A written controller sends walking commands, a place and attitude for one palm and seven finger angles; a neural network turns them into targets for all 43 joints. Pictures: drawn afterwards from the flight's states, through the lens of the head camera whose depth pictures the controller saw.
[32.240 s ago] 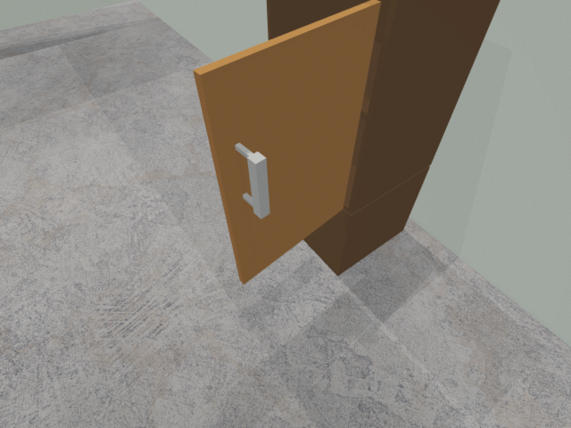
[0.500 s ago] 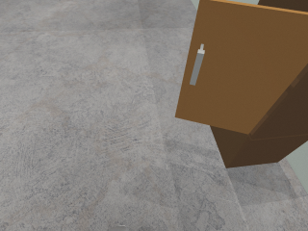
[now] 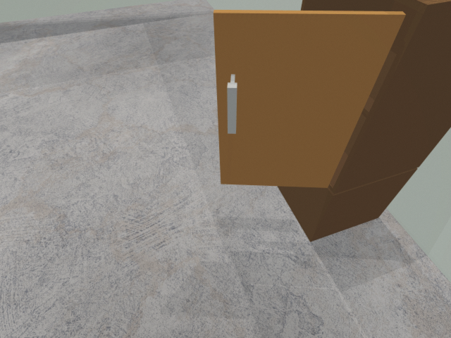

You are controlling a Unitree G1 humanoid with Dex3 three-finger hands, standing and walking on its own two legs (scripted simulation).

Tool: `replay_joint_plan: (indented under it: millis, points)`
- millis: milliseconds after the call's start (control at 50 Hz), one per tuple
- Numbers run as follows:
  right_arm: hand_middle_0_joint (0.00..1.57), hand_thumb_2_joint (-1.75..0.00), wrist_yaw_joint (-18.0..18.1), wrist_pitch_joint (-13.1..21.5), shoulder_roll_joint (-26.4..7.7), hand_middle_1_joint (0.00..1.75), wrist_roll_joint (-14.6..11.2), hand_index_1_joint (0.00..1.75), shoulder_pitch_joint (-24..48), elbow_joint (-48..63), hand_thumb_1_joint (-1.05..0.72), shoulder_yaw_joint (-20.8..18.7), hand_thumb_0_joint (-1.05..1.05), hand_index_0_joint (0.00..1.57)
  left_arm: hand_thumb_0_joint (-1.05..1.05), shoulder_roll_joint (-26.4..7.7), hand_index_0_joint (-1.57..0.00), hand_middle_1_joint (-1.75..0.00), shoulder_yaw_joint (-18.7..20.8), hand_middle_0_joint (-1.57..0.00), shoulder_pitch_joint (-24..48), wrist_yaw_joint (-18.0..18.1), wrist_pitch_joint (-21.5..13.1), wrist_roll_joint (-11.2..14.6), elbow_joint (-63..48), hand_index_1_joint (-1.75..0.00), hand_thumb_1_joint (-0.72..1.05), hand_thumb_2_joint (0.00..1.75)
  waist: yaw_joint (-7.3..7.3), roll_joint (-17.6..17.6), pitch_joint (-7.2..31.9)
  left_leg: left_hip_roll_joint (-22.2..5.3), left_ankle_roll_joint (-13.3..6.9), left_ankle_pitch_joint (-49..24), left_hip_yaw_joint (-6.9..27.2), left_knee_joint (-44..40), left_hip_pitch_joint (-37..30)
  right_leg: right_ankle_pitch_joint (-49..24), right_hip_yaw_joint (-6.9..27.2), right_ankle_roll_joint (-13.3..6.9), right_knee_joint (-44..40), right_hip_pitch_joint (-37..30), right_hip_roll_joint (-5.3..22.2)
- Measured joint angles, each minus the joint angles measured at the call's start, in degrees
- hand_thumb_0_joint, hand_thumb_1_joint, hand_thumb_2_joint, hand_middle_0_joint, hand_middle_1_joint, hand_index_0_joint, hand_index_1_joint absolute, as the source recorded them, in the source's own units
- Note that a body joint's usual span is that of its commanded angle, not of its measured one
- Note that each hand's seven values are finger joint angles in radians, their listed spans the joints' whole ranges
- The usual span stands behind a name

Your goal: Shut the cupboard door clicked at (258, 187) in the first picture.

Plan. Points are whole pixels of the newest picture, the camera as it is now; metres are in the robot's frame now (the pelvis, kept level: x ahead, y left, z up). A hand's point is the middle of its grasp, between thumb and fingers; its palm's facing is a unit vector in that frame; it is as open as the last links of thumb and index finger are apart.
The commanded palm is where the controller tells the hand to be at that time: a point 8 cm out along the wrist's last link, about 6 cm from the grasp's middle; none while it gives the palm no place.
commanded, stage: take the last steps up to it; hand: left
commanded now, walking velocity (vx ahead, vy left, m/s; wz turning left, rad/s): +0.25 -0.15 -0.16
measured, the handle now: (232, 104) +0.65 +0.01 +0.05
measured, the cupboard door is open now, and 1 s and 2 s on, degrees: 68 68 68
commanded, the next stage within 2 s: come to a stop and stand still in 0.36 s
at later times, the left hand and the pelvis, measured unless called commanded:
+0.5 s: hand (148, 335) +0.17 +0.18 -0.18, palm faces -0.06 -0.99 -0.13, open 7.4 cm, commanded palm none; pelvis +0.14 -0.01 +0.01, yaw -5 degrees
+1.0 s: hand (197, 273) +0.28 +0.08 -0.15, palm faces -0.08 -0.96 -0.25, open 7.3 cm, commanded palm none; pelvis +0.18 -0.09 +0.01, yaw -5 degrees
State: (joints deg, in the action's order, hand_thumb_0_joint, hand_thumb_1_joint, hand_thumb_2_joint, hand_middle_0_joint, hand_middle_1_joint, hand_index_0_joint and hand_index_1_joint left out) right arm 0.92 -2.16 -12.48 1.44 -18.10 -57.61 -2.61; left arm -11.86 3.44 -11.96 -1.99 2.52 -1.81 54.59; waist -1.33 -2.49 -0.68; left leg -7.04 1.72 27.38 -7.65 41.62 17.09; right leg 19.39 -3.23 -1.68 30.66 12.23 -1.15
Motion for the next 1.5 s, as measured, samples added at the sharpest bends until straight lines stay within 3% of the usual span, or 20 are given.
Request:
replay_joint_plan:
  millis: [40,120,200,300,340,400,440,500,620,760,800,860,920,1000,1100,1220,1260,1320,1420,1500]
  points:
    - [0.2,-0.9,-0.2,-0.9,-0.8,0.3,0.0,0.3,-0.3,-1.0,-0.91,-0.5,0.01,0.2,0.01,0.9,-0.2,-0.3,-0.4,-0.2,-1.1,0.4,-0.6,0.1,0.2,-0.3,0.91,0.9,0.01,-0.7,0.6,1.3,-0.1,1.9,3.1,10.5,4.5,0.4,-0.6,-1.0,-1.0,-1.5,-0.6]
    - [0.2,-0.9,-0.8,-0.3,-1.0,0.3,0.4,0.29,1.0,-0.7,-0.91,-0.9,0.01,0.2,0.0,1.6,-0.2,-0.3,-0.7,-0.2,-4.1,1.3,-1.9,0.3,1.3,-0.3,0.91,0.9,0.3,0.9,0.7,2.1,0.7,-3.5,3.5,19.5,11.2,-1.1,0.1,-1.6,-6.8,-5.4,-1.0]
    - [0.2,-0.9,-1.0,0.8,-0.4,0.3,0.4,0.29,3.4,1.1,-0.91,-1.0,0.01,0.2,0.0,2.0,-0.2,-0.3,-1.3,-0.2,-5.7,1.4,-2.7,0.2,3.3,-0.3,0.9,0.9,-0.01,2.0,-0.5,1.6,1.4,-7.4,3.3,15.5,14.2,-1.2,0.1,-1.6,-10.0,-8.2,-2.0]
    - [0.2,-0.9,-0.7,1.8,1.0,0.3,0.2,0.29,6.5,2.2,-0.91,-0.2,0.01,0.19,0.01,2.1,-0.2,-0.3,-1.4,-0.2,-7.4,1.5,-2.7,0.0,5.2,-0.3,0.9,0.9,1.32,3.5,-1.9,2.2,0.5,-8.5,1.9,2.8,11.6,2.3,0.7,-1.3,-8.8,-10.8,-2.9]
    - [0.2,-0.9,-0.4,3.1,1.5,0.3,0.3,0.29,7.1,2.9,-0.91,0.4,0.01,0.2,0.01,1.9,-0.2,-0.3,-1.2,-0.2,-8.3,1.4,-2.3,0.4,5.9,-0.3,0.9,0.9,1.51,4.4,-2.1,3.1,-0.8,-14.9,1.0,-5.0,7.7,6.1,1.4,-1.1,-2.9,-9.8,-2.8]
    - [0.2,-0.9,0.2,4.6,2.6,0.3,0.7,0.29,7.8,3.4,-0.91,1.6,0.01,0.2,0.01,1.0,-0.2,-0.3,-1.1,-0.2,-8.0,1.2,-0.9,0.7,6.7,-0.3,0.9,0.9,1.48,6.2,-2.5,2.8,-4.5,-11.8,-1.3,-1.9,6.1,10.6,3.3,-1.2,22.5,-0.2,-2.3]
    - [0.2,-0.9,0.6,4.6,3.2,0.3,0.7,0.29,6.9,3.6,-0.91,2.0,0.01,0.2,0.01,0.3,-0.2,-0.3,-0.6,-0.2,-6.7,0.8,-0.1,0.2,6.6,-0.3,0.91,0.9,1.17,6.4,-2.2,2.5,-4.7,-10.2,-2.0,-3.7,3.7,8.2,3.2,-0.7,33.9,6.3,-1.5]
    - [0.2,-0.9,1.1,4.6,3.9,0.3,0.6,0.3,5.0,2.6,-0.91,2.2,0.0,0.2,0.01,-0.6,-0.2,-0.3,0.2,-0.2,-3.4,0.4,0.2,-0.2,4.7,-0.3,0.91,0.9,1.07,5.6,-2.8,2.1,-3.7,-12.0,-2.0,-9.1,-0.2,2.2,3.0,0.8,38.1,13.4,0.9]
    - [0.2,-0.9,1.2,2.6,4.4,0.3,0.2,0.3,2.1,-0.5,-0.92,2.0,0.01,0.2,0.01,-1.6,-0.2,-0.3,0.9,-0.2,1.9,1.4,0.6,0.3,0.7,-0.3,0.91,0.9,0.51,3.7,-3.8,0.3,-2.1,-13.6,-1.1,-15.0,-4.6,-2.4,4.1,3.2,28.0,18.6,3.7]
    - [0.2,-0.9,0.4,0.7,3.9,0.3,0.1,0.3,1.1,-1.7,-0.91,0.0,0.01,0.2,0.0,-1.1,-0.2,-0.3,0.1,-0.2,4.0,2.0,0.0,0.3,-0.8,-0.3,0.91,0.9,-0.61,2.3,-5.0,-1.8,1.5,-9.6,-0.9,-10.7,-5.0,-7.1,0.9,2.7,8.5,11.1,3.3]
    - [0.2,-0.9,0.0,0.1,3.1,0.3,-0.4,0.3,1.1,-1.5,-0.91,-0.7,0.01,0.2,0.0,-0.7,-0.2,-0.3,-0.4,-0.2,3.4,2.2,-1.3,0.0,-1.0,-0.3,0.91,0.9,-0.13,2.8,-4.4,-0.8,1.8,-4.3,-0.4,-4.3,-2.5,-8.0,1.2,2.0,4.4,8.9,4.0]
    - [0.2,-0.9,0.1,-1.4,0.5,0.3,-1.0,0.3,3.8,-0.8,-0.91,-1.7,0.01,0.2,0.0,2.1,-0.2,-0.3,-1.7,-0.2,4.1,2.5,-1.8,0.0,0.1,-0.3,0.91,0.9,-0.65,-0.1,-5.6,3.1,0.6,4.6,6.1,12.4,3.6,-3.4,0.8,1.3,6.4,9.6,3.6]
    - [0.2,-0.9,0.1,-1.9,-0.8,0.3,-1.0,0.29,6.0,-0.1,-0.91,-2.0,0.01,0.2,0.0,3.9,-0.2,-0.3,-2.3,-0.2,4.3,3.0,-1.6,0.3,0.2,-0.3,0.91,0.9,-0.4,-0.5,-5.9,6.5,1.3,2.9,7.3,24.2,7.9,-5.6,1.0,1.3,3.7,9.1,4.1]
    - [0.2,-0.9,-0.6,-2.2,-1.2,0.3,-0.7,0.29,8.0,1.0,-0.91,-1.8,0.01,0.19,0.0,3.8,-0.21,-0.3,-1.9,-0.21,4.2,3.7,-2.0,0.6,-0.3,-0.3,0.92,0.9,0.78,0.6,-5.1,8.1,2.4,-1.8,8.1,27.4,9.9,-8.4,0.6,0.9,-0.5,8.3,4.7]
    - [0.19,-0.9,-1.1,-2.4,-1.4,0.3,-0.5,0.29,9.9,2.0,-0.91,-1.6,0.01,0.19,0.0,2.6,-0.21,-0.3,-1.6,-0.21,2.8,3.9,-2.1,0.0,-0.4,-0.3,0.91,0.9,2.52,2.1,-3.6,7.5,2.7,-2.9,9.0,20.8,7.9,-11.0,0.0,1.3,-3.4,7.9,5.6]
    - [0.19,-0.9,-1.6,-0.9,-0.5,0.3,-0.9,0.29,10.6,3.1,-0.91,-0.7,0.01,0.19,0.0,0.2,-0.21,-0.3,-0.8,-0.21,-0.8,3.3,-1.0,-0.8,0.7,-0.3,0.91,0.9,4.5,4.7,-1.6,6.5,0.9,-3.3,7.0,-1.7,-1.5,-13.0,1.0,2.8,-3.9,8.8,6.4]
    - [0.19,-0.9,-1.5,0.3,-0.3,0.3,-0.9,0.29,9.5,3.6,-0.91,-0.2,0.01,0.19,0.0,-0.5,-0.21,-0.3,-0.7,-0.21,-2.3,3.2,-0.1,-0.3,1.6,-0.3,0.9,0.9,4.14,4.4,-0.4,6.0,-0.2,-7.0,7.2,-11.2,-5.4,-11.3,0.9,3.6,-1.3,10.4,5.7]
    - [0.19,-0.9,-0.9,0.5,2.2,0.3,-0.1,0.29,7.4,2.5,-0.91,1.0,0.0,0.19,0.01,-1.9,-0.2,-0.3,-0.2,-0.2,-3.8,3.1,1.6,0.3,3.9,-0.3,0.91,0.9,3.49,6.3,0.2,6.8,-2.2,-8.7,6.8,-11.3,-6.2,-1.3,3.7,3.3,4.7,11.0,4.3]
    - [0.2,-0.9,0.5,1.1,4.7,0.3,0.2,0.3,2.6,0.1,-0.93,2.4,0.01,0.2,0.01,-2.4,-0.2,-0.3,0.0,-0.2,-6.0,2.0,1.4,0.2,5.7,-0.3,0.91,0.9,2.95,6.9,1.4,6.9,-3.1,-12.3,7.3,-18.1,-9.1,-1.5,5.4,3.1,17.1,10.8,0.9]
    - [0.2,-0.9,1.2,2.1,5.1,0.3,0.0,0.3,0.1,-1.4,-0.93,2.5,0.01,0.2,0.01,-1.7,-0.2,-0.3,-0.3,-0.2,-6.7,1.6,0.8,0.3,6.5,-0.3,0.91,0.9,2.21,7.0,0.8,7.4,-3.5,-14.2,6.6,-21.5,-9.8,-1.3,5.0,3.5,18.9,9.2,0.4]
